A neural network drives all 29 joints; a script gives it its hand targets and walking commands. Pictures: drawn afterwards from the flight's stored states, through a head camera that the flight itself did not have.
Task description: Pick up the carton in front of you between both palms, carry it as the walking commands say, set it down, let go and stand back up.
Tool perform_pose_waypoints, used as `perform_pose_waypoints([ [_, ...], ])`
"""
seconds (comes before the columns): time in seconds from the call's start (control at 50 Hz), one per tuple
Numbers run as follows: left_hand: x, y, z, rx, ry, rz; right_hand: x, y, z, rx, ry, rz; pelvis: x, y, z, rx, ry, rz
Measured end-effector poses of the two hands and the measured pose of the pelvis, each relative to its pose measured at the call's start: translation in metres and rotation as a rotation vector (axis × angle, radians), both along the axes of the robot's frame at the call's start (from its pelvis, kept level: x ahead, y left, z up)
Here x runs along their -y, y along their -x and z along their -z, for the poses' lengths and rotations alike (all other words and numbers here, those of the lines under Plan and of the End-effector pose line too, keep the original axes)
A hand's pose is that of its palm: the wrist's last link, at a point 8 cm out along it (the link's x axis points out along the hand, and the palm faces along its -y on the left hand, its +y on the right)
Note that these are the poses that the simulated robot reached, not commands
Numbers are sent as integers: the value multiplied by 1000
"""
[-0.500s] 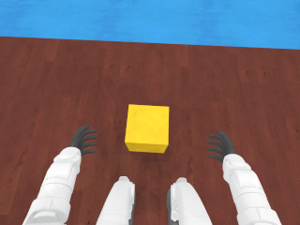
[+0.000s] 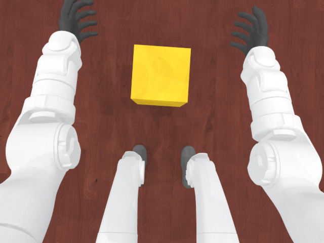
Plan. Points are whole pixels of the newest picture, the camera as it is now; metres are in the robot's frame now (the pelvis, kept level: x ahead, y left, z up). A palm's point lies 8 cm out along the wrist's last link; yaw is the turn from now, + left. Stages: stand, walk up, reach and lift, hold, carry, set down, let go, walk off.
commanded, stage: reach and lift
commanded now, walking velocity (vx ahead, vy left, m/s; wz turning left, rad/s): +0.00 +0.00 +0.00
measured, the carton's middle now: (160, 80) +0.52 +0.02 -0.52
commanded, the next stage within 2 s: none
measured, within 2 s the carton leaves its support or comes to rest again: leaves its support in 1.78 s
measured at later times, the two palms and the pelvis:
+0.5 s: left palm (99, 60) +0.52 +0.21 -0.27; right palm (225, 67) +0.51 -0.18 -0.27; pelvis +0.01 +0.00 -0.12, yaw -1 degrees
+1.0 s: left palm (115, 74) +0.52 +0.20 -0.45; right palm (208, 80) +0.51 -0.17 -0.45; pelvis -0.03 +0.00 -0.27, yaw -2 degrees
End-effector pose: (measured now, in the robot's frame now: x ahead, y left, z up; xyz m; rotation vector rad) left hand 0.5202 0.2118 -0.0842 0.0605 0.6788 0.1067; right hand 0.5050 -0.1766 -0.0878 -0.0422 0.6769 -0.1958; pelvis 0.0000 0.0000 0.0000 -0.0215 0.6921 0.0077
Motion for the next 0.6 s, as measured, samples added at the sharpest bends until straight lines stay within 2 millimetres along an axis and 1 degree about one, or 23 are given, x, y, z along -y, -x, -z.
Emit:
perform_pose_waypoints([
  [0.06, 0, -16, 5, 27, -1, 6, 0, -15, 6, 25, 3, -5, -1, -6, -1, -47, 2, 0],
  [0.12, 1, -25, 13, 38, -1, 12, 1, -22, 13, 37, 2, -11, -1, -13, -2, -90, 4, 2],
  [0.2, 2, -27, 30, 32, 3, 12, 2, -25, 30, 33, -4, -12, -2, -22, 1, -144, 5, 6],
  [0.28, 5, -24, 59, 15, 7, 5, 2, -23, 57, 17, -9, -11, -1, -27, 16, -196, 6, 10],
  [0.32, 6, -21, 79, 2, 7, 1, 1, -20, 77, 5, -10, -12, -1, -27, 30, -217, 5, 11],
  [0.38, 7, -14, 114, -14, 5, -7, -1, -16, 111, -11, -11, -13, 0, -24, 55, -240, 5, 12],
  [0.5, 5, -4, 189, -16, -8, -20, -1, -8, 186, -18, -5, -17, 3, -10, 117, -235, 6, 14],
  [0.6, 2, -1, 239, -7, -12, -25, 1, -6, 236, -11, -5, -18, 5, 6, 169, -178, 8, 17],
])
